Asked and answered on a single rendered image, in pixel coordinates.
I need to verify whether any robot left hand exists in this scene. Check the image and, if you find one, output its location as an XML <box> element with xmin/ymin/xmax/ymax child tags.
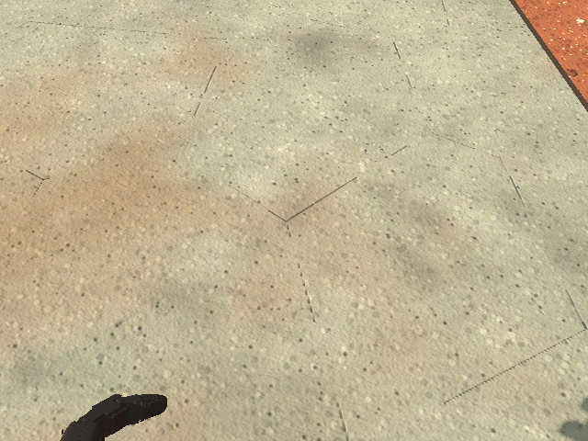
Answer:
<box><xmin>60</xmin><ymin>394</ymin><xmax>167</xmax><ymax>441</ymax></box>

